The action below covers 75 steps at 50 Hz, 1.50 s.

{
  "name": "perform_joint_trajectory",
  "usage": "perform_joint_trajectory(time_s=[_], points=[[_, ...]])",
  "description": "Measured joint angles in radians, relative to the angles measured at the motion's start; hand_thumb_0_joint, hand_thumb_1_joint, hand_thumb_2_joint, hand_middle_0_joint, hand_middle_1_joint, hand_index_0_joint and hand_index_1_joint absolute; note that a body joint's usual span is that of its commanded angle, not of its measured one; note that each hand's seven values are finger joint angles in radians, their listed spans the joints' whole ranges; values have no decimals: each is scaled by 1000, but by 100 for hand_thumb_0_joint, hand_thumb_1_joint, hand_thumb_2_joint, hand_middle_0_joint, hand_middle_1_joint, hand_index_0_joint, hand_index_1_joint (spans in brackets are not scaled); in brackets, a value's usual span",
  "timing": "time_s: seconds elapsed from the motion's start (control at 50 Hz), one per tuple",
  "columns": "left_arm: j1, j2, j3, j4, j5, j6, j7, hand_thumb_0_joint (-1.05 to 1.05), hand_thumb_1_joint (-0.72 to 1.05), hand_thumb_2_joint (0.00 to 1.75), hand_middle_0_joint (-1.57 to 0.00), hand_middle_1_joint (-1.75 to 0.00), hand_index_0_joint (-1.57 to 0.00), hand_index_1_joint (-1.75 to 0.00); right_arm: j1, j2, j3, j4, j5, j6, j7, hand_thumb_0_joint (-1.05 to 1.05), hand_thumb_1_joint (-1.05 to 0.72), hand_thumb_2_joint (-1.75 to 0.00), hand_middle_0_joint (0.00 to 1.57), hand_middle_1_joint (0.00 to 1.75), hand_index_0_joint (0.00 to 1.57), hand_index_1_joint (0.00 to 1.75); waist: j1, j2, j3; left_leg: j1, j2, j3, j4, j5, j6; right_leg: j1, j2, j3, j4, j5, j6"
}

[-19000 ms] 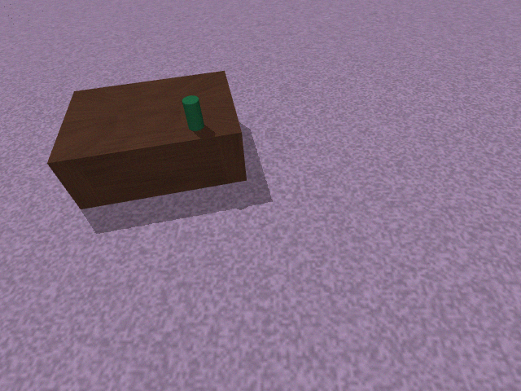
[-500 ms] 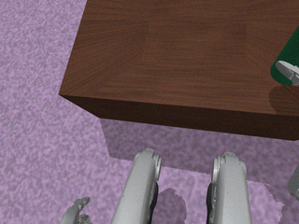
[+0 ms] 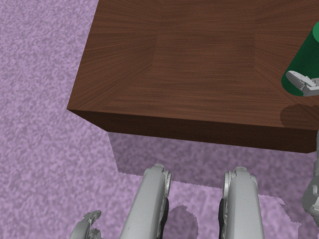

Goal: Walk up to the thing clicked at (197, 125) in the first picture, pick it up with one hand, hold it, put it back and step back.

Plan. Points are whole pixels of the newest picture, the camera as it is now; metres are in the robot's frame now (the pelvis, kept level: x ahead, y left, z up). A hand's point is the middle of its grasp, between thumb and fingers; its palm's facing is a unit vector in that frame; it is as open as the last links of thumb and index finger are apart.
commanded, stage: settle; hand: right
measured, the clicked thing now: (315, 61) +0.51 -0.27 +0.01
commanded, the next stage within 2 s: lift in 0.46 s
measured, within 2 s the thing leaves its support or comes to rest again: neither
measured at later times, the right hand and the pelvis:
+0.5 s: hand (315, 64) +0.50 -0.26 +0.01, palm faces +0.27 +0.96 -0.03, open 10.7 cm; pelvis +0.01 +0.00 +0.02, yaw -1 degrees
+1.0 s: hand out of the picture +0.47 -0.25 +0.06, palm faces +0.27 +0.96 -0.04, open 10.7 cm; pelvis +0.01 +0.00 +0.06, yaw -2 degrees
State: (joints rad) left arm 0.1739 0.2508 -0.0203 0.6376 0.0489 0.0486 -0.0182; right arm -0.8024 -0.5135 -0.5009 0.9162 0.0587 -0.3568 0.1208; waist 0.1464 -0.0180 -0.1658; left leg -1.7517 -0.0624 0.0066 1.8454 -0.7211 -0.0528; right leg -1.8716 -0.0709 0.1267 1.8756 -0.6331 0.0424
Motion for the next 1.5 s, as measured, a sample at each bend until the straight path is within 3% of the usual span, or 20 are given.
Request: perform_joint_trajectory(time_s=[0.78,1.0,1.3,1.5], points=[[3,-11,12,0,-2,-1,-6,0,94,88,-20,-31,-21,-29,70,72,36,-57,11,-20,-21,-1,39,-101,69,93,67,92,-18,-1,-5,105,7,-1,-96,16,4,108,-1,-10,-96,12,-1],[16,-24,18,2,-18,-4,4,0,94,88,-20,-31,-21,-29,194,139,85,-169,26,2,-57,-1,39,-102,68,93,67,92,-38,-4,-12,236,13,-3,-210,43,5,240,-2,-21,-204,33,-5],[34,-26,29,12,-36,-38,31,0,93,89,-20,-31,-21,-30,392,219,202,-329,51,31,-113,-1,40,-102,69,93,67,92,-70,-2,4,547,33,-3,-463,108,8,549,6,-39,-447,89,-11],[42,-31,33,17,-37,-69,40,0,90,90,-20,-30,-20,-30,488,259,254,-373,65,24,-133,-1,40,-103,69,93,67,92,-81,2,35,741,43,-7,-621,154,11,747,10,-53,-605,131,-13]])
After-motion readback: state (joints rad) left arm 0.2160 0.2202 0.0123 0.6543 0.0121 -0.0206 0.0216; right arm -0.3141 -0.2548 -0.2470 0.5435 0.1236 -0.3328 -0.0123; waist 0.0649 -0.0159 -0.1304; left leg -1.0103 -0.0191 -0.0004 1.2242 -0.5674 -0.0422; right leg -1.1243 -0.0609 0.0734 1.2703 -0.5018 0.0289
